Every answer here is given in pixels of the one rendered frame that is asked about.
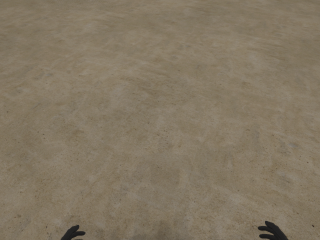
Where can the right robot hand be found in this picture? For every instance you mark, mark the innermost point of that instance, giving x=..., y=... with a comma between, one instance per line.
x=274, y=229

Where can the left robot hand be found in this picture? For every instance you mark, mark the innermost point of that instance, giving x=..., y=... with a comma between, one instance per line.
x=72, y=232

